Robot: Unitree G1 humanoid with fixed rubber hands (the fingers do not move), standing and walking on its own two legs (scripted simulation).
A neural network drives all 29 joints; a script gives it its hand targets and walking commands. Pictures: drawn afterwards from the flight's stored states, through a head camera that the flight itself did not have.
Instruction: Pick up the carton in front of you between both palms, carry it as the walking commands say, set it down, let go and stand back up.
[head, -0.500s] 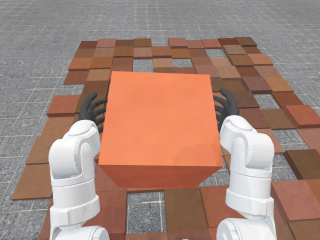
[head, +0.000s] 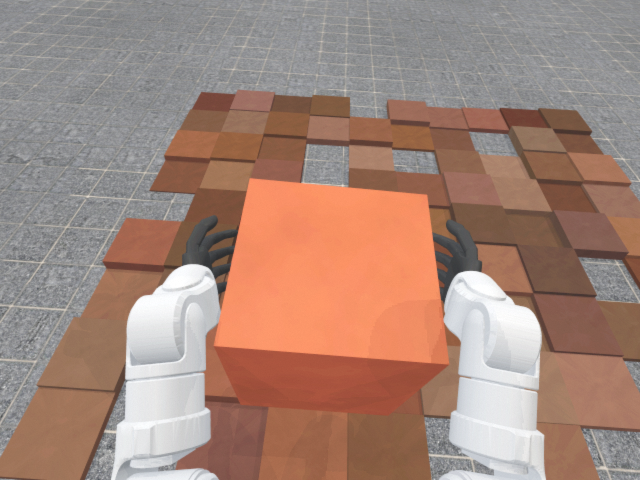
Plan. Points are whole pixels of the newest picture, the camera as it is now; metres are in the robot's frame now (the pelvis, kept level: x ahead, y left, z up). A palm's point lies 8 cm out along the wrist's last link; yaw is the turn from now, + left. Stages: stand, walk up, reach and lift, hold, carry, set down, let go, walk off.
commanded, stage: carry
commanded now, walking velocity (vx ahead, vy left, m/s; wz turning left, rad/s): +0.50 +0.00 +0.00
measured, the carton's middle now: (325, 308) +0.33 +0.01 +0.04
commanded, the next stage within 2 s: none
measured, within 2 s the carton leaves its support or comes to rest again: neither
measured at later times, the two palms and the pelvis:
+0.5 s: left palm (241, 145) +0.64 +0.16 +0.07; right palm (409, 140) +0.67 -0.13 +0.08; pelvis +0.33 -0.01 +0.00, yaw +0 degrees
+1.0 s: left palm (273, 13) +0.99 +0.14 +0.17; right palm (414, 18) +0.97 -0.16 +0.18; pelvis +0.64 +0.01 +0.02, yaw +0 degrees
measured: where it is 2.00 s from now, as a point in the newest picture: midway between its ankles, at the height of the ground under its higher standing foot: (333, 223)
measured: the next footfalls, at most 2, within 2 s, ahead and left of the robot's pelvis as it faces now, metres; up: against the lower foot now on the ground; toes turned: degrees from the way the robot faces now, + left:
right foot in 0.36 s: +0.45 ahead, -0.10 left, +0.04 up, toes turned -5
left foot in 0.74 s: +0.62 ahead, +0.12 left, +0.05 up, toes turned +4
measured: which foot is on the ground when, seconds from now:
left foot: down 0.00-0.40, up 0.42-0.72, down 0.74-1.00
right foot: down 0.00-0.06, up 0.08-0.34, down 0.36-0.76, up 0.78-1.00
